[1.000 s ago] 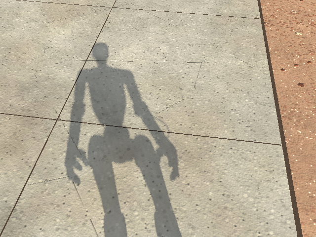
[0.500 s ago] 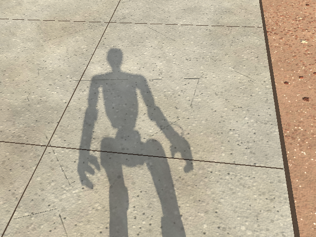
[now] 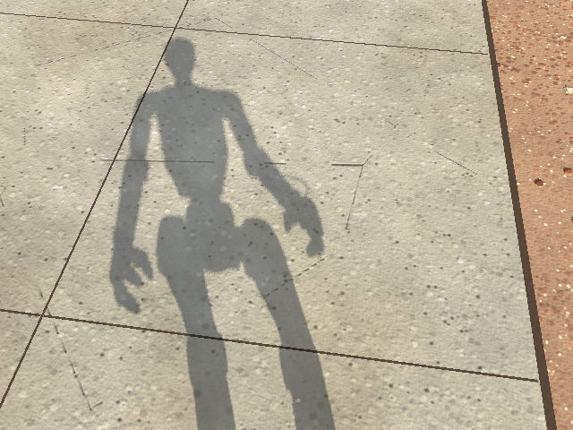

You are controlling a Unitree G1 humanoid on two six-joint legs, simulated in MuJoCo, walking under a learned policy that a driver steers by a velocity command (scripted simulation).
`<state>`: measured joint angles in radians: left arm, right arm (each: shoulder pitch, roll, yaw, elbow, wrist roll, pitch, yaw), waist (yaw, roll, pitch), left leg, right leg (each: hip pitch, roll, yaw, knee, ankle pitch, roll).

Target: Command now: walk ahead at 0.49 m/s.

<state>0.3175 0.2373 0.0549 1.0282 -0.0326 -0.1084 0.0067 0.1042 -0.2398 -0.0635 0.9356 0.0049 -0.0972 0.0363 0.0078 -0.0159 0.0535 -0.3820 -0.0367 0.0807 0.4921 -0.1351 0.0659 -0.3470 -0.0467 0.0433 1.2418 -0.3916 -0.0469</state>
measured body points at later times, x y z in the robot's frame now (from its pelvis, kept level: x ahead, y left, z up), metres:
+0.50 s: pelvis +0.30 -0.07 +0.00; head +0.33 -0.08 +0.45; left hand +0.45 +0.19 -0.11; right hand +0.31 -0.34 -0.15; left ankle +0.14 +0.08 -0.64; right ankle +0.38 -0.16 -0.73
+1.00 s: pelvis +0.59 -0.03 -0.01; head +0.62 -0.02 +0.44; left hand +0.54 +0.24 -0.15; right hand +0.80 -0.27 -0.11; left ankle +0.71 +0.07 -0.73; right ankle +0.39 -0.15 -0.71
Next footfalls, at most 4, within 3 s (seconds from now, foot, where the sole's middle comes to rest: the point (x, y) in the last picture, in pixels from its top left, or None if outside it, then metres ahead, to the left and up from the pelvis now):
0.40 right None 0.42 -0.16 -0.77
0.98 left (272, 309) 0.75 0.07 -0.77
1.52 right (358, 215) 1.06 -0.17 -0.77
2.08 left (273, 142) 1.36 0.08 -0.77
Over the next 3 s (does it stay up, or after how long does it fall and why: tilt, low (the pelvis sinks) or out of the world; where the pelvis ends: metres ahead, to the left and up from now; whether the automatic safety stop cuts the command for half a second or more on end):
stays up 1.44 0.02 0.00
